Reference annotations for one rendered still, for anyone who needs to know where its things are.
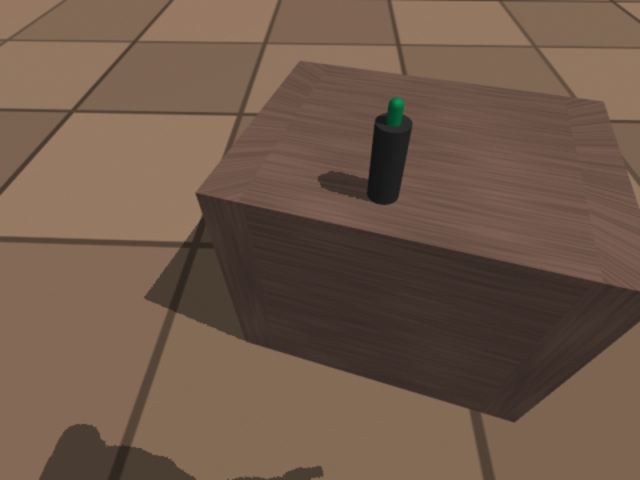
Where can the bottle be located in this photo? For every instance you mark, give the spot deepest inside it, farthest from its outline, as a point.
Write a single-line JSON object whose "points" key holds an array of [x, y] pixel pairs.
{"points": [[391, 137]]}

